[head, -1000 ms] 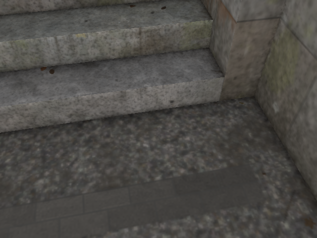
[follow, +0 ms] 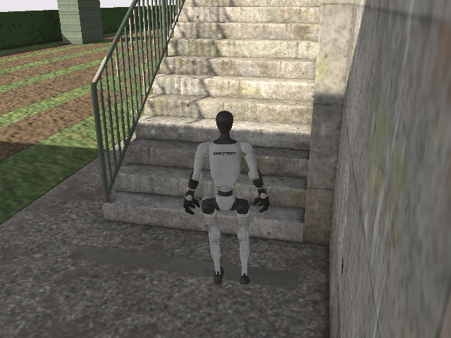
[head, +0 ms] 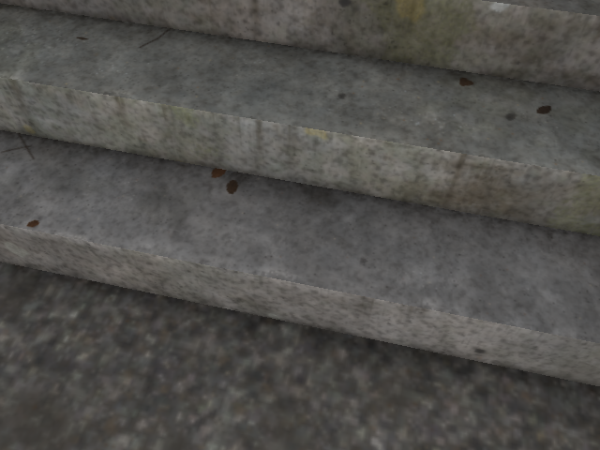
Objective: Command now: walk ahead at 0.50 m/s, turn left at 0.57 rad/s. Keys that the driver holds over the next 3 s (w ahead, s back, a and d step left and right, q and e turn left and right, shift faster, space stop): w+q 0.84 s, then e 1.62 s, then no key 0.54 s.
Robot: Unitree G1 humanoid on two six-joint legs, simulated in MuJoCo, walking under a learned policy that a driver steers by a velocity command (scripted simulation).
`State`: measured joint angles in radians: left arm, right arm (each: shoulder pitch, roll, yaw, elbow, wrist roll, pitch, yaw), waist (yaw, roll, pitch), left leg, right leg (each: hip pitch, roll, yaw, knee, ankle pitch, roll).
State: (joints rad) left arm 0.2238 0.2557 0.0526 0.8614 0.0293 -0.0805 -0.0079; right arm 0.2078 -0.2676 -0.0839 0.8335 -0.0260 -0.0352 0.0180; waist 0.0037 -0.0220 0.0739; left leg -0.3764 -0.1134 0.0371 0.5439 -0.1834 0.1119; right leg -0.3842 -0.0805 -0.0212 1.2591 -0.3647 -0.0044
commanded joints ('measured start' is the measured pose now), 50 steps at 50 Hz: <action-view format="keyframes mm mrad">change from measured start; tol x32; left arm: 1 49 93 11 -72 26 18 -2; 14 -279 84 -9 -210 -1 13 -20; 20 153 255 38 -136 40 -22 31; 50 140 60 -21 13 -32 60 26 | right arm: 1 65 -106 -21 -40 17 -21 -8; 50 -54 -23 64 -68 7 -32 -32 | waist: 1 18 27 -126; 18 19 94 -95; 21 47 -303 -320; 50 24 37 -153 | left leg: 1 225 282 -372 -286 330 188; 19 199 130 -375 116 451 15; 21 -205 -55 -173 529 -375 -31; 43 36 41 75 -6 -59 32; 46 704 549 -586 -134 809 251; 50 265 387 -154 -210 871 102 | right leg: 1 -151 -45 59 -84 18 7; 18 159 104 31 -817 215 -1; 21 637 -364 694 -1022 1 -181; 43 431 -182 -192 -676 1041 -87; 46 -206 89 -139 116 -250 11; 50 -36 -21 68 -133 -59 12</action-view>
